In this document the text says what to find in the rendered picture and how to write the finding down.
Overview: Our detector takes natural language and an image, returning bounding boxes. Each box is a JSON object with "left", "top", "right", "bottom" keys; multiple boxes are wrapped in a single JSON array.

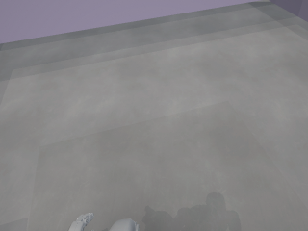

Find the left robot thigh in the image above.
[{"left": 109, "top": 218, "right": 140, "bottom": 231}]

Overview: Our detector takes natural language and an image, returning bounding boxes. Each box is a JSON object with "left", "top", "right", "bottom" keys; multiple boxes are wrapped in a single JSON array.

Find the left robot hand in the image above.
[{"left": 67, "top": 213, "right": 94, "bottom": 231}]

